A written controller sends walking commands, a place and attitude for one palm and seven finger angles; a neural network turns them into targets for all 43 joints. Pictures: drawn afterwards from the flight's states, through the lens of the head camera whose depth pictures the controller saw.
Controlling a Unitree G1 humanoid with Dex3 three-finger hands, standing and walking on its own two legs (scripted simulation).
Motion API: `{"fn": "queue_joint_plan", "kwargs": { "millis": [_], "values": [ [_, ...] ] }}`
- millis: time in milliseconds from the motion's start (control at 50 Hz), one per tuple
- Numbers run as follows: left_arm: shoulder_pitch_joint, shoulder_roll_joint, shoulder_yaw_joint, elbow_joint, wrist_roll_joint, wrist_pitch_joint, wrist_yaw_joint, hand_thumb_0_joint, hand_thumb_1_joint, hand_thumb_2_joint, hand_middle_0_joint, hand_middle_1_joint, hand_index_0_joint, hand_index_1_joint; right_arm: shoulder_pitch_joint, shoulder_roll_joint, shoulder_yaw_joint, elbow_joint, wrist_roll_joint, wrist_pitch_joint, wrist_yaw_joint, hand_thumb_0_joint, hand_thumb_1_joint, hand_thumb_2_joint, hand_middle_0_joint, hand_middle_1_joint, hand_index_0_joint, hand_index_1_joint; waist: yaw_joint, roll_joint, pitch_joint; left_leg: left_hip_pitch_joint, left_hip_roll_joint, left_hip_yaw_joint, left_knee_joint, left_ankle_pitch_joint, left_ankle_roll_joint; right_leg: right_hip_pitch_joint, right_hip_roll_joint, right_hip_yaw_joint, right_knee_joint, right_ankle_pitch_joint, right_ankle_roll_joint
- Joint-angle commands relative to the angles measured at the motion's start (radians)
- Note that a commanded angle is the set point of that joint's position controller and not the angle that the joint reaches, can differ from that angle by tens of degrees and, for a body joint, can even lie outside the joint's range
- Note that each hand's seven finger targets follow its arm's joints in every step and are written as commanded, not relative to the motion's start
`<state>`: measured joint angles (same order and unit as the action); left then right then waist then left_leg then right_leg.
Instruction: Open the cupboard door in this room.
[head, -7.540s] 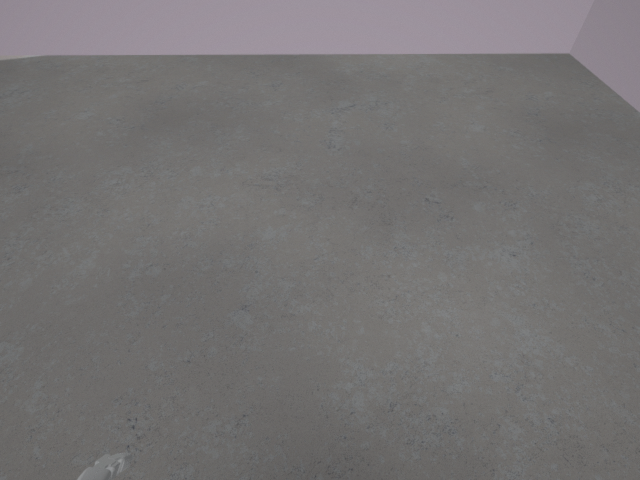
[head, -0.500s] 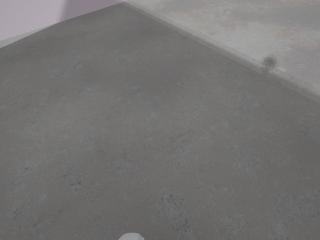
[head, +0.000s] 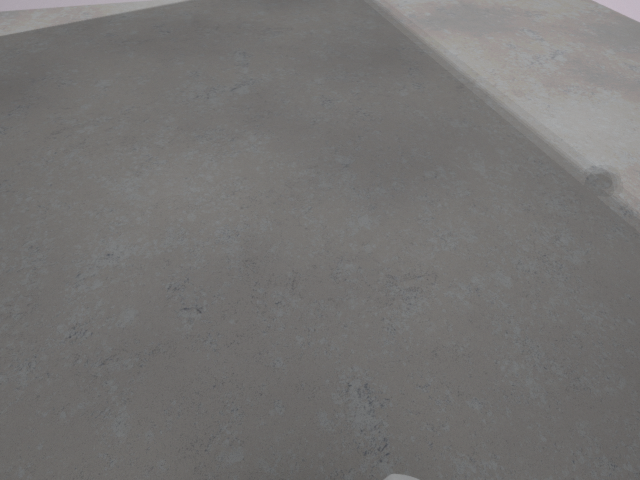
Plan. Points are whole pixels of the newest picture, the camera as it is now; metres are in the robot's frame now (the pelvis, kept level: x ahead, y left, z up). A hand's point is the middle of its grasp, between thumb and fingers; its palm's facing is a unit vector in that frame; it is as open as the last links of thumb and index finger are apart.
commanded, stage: turn or walk to find it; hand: left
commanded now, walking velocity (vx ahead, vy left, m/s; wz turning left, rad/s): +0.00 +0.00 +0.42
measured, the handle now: out of the picture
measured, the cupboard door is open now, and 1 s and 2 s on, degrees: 0 0 0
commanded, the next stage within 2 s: none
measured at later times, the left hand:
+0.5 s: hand out of the picture -0.01 +0.13 -0.15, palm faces +0.25 -0.93 -0.27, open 7.3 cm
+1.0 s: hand out of the picture -0.12 +0.21 -0.17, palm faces +0.46 -0.86 -0.23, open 7.4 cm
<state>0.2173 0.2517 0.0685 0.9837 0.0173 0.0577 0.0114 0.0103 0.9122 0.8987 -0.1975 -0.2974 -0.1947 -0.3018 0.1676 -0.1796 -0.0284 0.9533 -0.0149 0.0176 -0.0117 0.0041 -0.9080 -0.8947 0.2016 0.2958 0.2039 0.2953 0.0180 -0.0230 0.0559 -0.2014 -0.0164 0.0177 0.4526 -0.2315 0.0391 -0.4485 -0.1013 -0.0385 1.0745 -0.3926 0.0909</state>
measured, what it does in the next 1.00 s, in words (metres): steps on the spot, turning left: right foot, then left foot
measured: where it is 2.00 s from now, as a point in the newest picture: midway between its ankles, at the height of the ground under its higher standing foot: outside the picture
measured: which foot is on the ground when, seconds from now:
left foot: down 0.00-0.24, up 0.26-0.74, down 0.76-1.00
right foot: up 0.00-0.20, down 0.22-0.76, up 0.78-1.00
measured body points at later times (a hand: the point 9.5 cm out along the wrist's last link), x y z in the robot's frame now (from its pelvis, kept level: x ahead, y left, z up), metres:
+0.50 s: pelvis -0.03 -0.06 +0.00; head -0.01 -0.10 +0.45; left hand -0.02 +0.18 -0.13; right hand +0.03 -0.32 -0.17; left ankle -0.10 +0.09 -0.64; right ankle -0.01 -0.15 -0.74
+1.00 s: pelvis -0.07 +0.00 +0.00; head -0.06 +0.03 +0.45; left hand -0.14 +0.26 -0.16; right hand +0.11 -0.19 -0.13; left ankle -0.12 +0.07 -0.74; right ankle -0.03 -0.16 -0.66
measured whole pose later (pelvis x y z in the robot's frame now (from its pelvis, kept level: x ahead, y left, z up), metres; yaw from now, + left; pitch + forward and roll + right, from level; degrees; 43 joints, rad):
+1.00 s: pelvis -0.07 +0.00 +0.00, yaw +25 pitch -1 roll -1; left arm 0.21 0.25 0.07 0.98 0.02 0.05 0.01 0.01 0.91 0.90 -0.20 -0.30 -0.19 -0.30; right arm 0.16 -0.18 -0.03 0.96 -0.01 0.01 -0.01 0.00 -0.91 -0.89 0.20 0.30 0.20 0.30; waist 0.02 -0.03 0.06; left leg -0.19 -0.03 0.02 0.45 -0.25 0.06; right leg -0.46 -0.10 -0.04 1.10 -0.38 0.09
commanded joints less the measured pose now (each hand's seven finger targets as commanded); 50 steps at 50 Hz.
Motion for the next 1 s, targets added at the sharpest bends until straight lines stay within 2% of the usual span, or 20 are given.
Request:
{"fn": "queue_joint_plan", "kwargs": {
  "millis": [0, 120, 180, 200, 220, 240, 260, 280, 320, 360, 520, 620, 660, 700, 720, 740, 760, 800, 860, 980],
  "values": [
    [-0.055, 0.052, 0.007, -0.091, -0.005, -0.021, 0.009, 0.000, 0.900, 0.900, -0.200, -0.300, -0.200, -0.300, 0.085, -0.212, -0.063, -0.032, -0.006, -0.011, -0.010, 0.000, -0.900, -0.900, 0.200, 0.300, 0.200, 0.300, -0.051, 0.144, -0.057, 0.118, 0.262, -0.260, -0.124, 0.442, 0.130, -0.068, 0.006, 0.018, -0.077, -0.033, 0.005],
    [-0.034, 0.034, 0.002, -0.108, -0.013, -0.030, 0.013, 0.000, 0.900, 0.900, -0.200, -0.300, -0.200, -0.300, 0.047, -0.219, -0.073, -0.052, -0.014, 0.003, -0.003, 0.000, -0.900, -0.900, 0.200, 0.300, 0.200, 0.300, -0.035, 0.197, -0.070, -0.006, 0.238, -0.336, -0.095, 0.355, 0.128, 0.116, 0.054, 0.002, -0.349, -0.036, -0.020],
    [0.082, 0.064, 0.011, -0.082, -0.010, -0.049, 0.017, 0.000, 0.900, 0.900, -0.200, -0.300, -0.200, -0.300, 0.017, -0.191, -0.075, -0.065, -0.003, 0.007, 0.003, 0.000, -0.900, -0.900, 0.200, 0.300, 0.200, 0.300, 0.025, 0.101, -0.108, -0.166, 0.147, -0.291, 0.021, 0.173, 0.049, 0.374, 0.034, 0.004, -0.676, 0.190, -0.030],
    [0.097, 0.138, 0.026, -0.084, 0.006, -0.061, 0.024, 0.000, 0.900, 0.900, -0.200, -0.300, -0.200, -0.300, 0.046, -0.126, -0.068, -0.074, 0.007, 0.006, 0.009, 0.000, -0.900, -0.900, 0.200, 0.300, 0.200, 0.300, 0.027, -0.119, -0.129, -0.324, 0.042, -0.183, 0.186, -0.046, -0.020, 0.504, -0.158, 0.189, -0.782, 0.163, -0.086],
    [0.093, 0.208, 0.036, -0.097, 0.011, -0.063, 0.027, 0.000, 0.900, 0.900, -0.200, -0.300, -0.200, -0.300, 0.023, -0.105, -0.063, -0.102, 0.002, 0.007, 0.007, 0.000, -0.900, -0.900, 0.200, 0.300, 0.200, 0.300, 0.041, -0.309, -0.096, -0.418, -0.061, -0.071, 0.419, -0.341, -0.069, 0.440, -0.366, 0.402, -0.814, 0.280, -0.198],
    [0.063, 0.197, 0.031, -0.116, 0.003, -0.055, 0.029, 0.000, 0.900, 0.900, -0.200, -0.300, -0.200, -0.300, 0.009, -0.152, -0.079, -0.100, -0.003, 0.020, 0.009, 0.000, -0.900, -0.900, 0.200, 0.300, 0.200, 0.300, 0.033, -0.195, -0.072, -0.362, -0.015, -0.115, 0.585, -0.337, -0.064, 0.292, -0.395, 0.345, -0.823, 0.266, -0.248],
    [-0.012, 0.147, 0.031, -0.129, -0.001, -0.062, 0.032, 0.000, 0.900, 0.900, -0.200, -0.300, -0.200, -0.300, 0.035, -0.155, -0.083, -0.066, -0.011, 0.036, 0.013, 0.000, -0.900, -0.900, 0.200, 0.300, 0.200, 0.300, -0.003, -0.218, -0.026, -0.357, 0.005, -0.150, 0.674, -0.268, -0.062, 0.207, -0.323, 0.293, -0.858, 0.132, -0.229],
    [-0.059, 0.131, 0.022, -0.141, -0.002, -0.059, 0.028, 0.000, 0.900, 0.900, -0.200, -0.300, -0.200, -0.300, 0.054, -0.152, -0.087, -0.042, -0.011, 0.045, 0.018, 0.000, -0.900, -0.900, 0.200, 0.300, 0.200, 0.300, -0.026, -0.161, 0.018, -0.354, 0.007, -0.130, 0.748, -0.209, -0.068, 0.159, -0.271, 0.240, -0.865, 0.061, -0.198],
    [-0.095, 0.086, 0.005, -0.149, -0.004, -0.064, 0.022, 0.000, 0.900, 0.900, -0.200, -0.300, -0.200, -0.300, 0.108, -0.133, -0.083, -0.009, -0.013, 0.049, 0.026, 0.000, -0.900, -0.900, 0.200, 0.300, 0.200, 0.300, -0.056, -0.126, 0.043, -0.353, 0.016, -0.093, 0.812, -0.104, -0.085, 0.148, -0.194, 0.097, -0.842, 0.118, -0.158],
    [-0.064, 0.074, 0.002, -0.138, -0.004, -0.072, 0.023, 0.000, 0.900, 0.900, -0.200, -0.300, -0.200, -0.300, 0.131, -0.123, -0.080, 0.005, -0.011, 0.047, 0.028, 0.000, -0.900, -0.900, 0.200, 0.300, 0.200, 0.300, -0.051, -0.137, 0.009, -0.365, 0.023, -0.078, 0.804, -0.062, -0.103, 0.227, -0.172, 0.042, -0.819, 0.213, -0.151],
    [0.072, 0.110, 0.017, -0.079, 0.009, -0.070, 0.029, 0.000, 0.900, 0.900, -0.200, -0.300, -0.200, -0.300, 0.012, -0.114, -0.061, -0.017, -0.005, 0.044, 0.023, 0.000, -0.900, -0.900, 0.200, 0.300, 0.200, 0.300, 0.019, -0.119, -0.021, -0.325, 0.069, -0.026, 0.571, -0.188, -0.122, 0.343, -0.261, 0.039, -0.770, 0.369, -0.225],
    [0.097, 0.151, 0.028, -0.054, 0.017, -0.060, 0.023, 0.000, 0.900, 0.900, -0.200, -0.300, -0.200, -0.300, -0.022, -0.096, -0.044, -0.035, 0.008, 0.024, 0.021, 0.000, -0.900, -0.900, 0.200, 0.300, 0.200, 0.300, 0.041, -0.190, -0.068, -0.203, 0.048, 0.046, 0.320, -0.250, -0.098, 0.370, -0.275, 0.007, -0.690, 0.539, -0.241],
    [0.074, 0.159, 0.030, -0.047, 0.015, -0.057, 0.021, 0.000, 0.900, 0.900, -0.200, -0.300, -0.200, -0.300, 0.020, -0.097, -0.042, -0.028, 0.010, 0.017, 0.017, 0.000, -0.900, -0.900, 0.200, 0.300, 0.200, 0.300, 0.011, -0.185, -0.092, -0.126, 0.042, 0.069, 0.198, -0.187, -0.089, 0.352, -0.275, -0.024, -0.639, 0.547, -0.216],
    [0.050, 0.148, 0.028, -0.049, 0.002, -0.048, 0.017, 0.000, 0.900, 0.900, -0.200, -0.300, -0.200, -0.300, 0.079, -0.125, -0.047, -0.010, 0.007, 0.005, 0.019, 0.000, -0.900, -0.900, 0.200, 0.300, 0.200, 0.300, -0.034, -0.102, -0.118, 0.059, 0.050, 0.065, -0.020, 0.032, -0.072, 0.241, -0.231, -0.098, -0.526, 0.430, -0.135],
    [0.057, 0.103, 0.022, -0.066, -0.007, -0.039, 0.015, 0.000, 0.900, 0.900, -0.200, -0.300, -0.200, -0.300, 0.111, -0.199, -0.061, -0.008, 0.001, -0.006, 0.017, 0.000, -0.900, -0.900, 0.200, 0.300, 0.200, 0.300, -0.054, 0.101, -0.134, 0.177, 0.195, -0.132, -0.111, 0.145, -0.018, 0.077, -0.140, -0.150, -0.350, 0.210, -0.073],
    [0.013, 0.041, 0.002, -0.107, -0.007, -0.033, 0.010, 0.000, 0.900, 0.900, -0.200, -0.300, -0.200, -0.300, 0.138, -0.281, -0.079, -0.014, -0.003, -0.004, 0.011, 0.000, -0.900, -0.900, 0.200, 0.300, 0.200, 0.300, -0.071, 0.342, -0.092, 0.184, 0.389, -0.369, -0.156, 0.408, 0.072, -0.111, -0.028, -0.142, -0.158, -0.215, -0.013],
    [-0.028, 0.058, 0.002, -0.116, 0.000, -0.021, 0.014, 0.000, 0.900, 0.900, -0.200, -0.300, -0.200, -0.300, 0.146, -0.295, -0.082, -0.004, -0.007, 0.004, 0.007, 0.000, -0.900, -0.900, 0.200, 0.300, 0.200, 0.300, -0.085, 0.251, -0.084, 0.099, 0.436, -0.348, -0.153, 0.394, 0.140, -0.078, -0.032, -0.052, -0.050, -0.235, -0.028],
    [-0.051, 0.062, 0.011, -0.090, 0.003, -0.009, 0.011, 0.000, 0.900, 0.900, -0.200, -0.300, -0.200, -0.300, 0.064, -0.242, -0.065, -0.014, -0.008, -0.002, -0.012, 0.000, -0.900, -0.900, 0.200, 0.300, 0.200, 0.300, -0.055, 0.265, -0.027, 0.060, 0.336, -0.284, -0.157, 0.377, 0.108, -0.115, -0.038, 0.006, 0.024, -0.117, -0.022],
    [-0.002, 0.069, 0.013, -0.056, 0.002, -0.019, -0.001, 0.000, 0.900, 0.900, -0.200, -0.300, -0.200, -0.300, 0.010, -0.205, -0.050, -0.036, -0.002, -0.014, -0.015, 0.000, -0.900, -0.900, 0.200, 0.300, 0.200, 0.300, -0.020, 0.172, -0.035, 0.087, 0.255, -0.191, -0.130, 0.468, 0.093, -0.106, -0.017, 0.009, 0.066, -0.004, -0.009],
    [-0.033, 0.065, 0.008, -0.075, -0.003, -0.022, 0.009, 0.000, 0.900, 0.900, -0.200, -0.300, -0.200, -0.300, 0.080, -0.204, -0.057, -0.027, 0.000, -0.020, -0.015, 0.000, -0.900, -0.900, 0.200, 0.300, 0.200, 0.300, -0.036, 0.137, -0.080, 0.175, 0.253, -0.222, -0.106, 0.597, 0.115, -0.108, -0.005, 0.025, 0.012, 0.009, 0.015]
  ]
}}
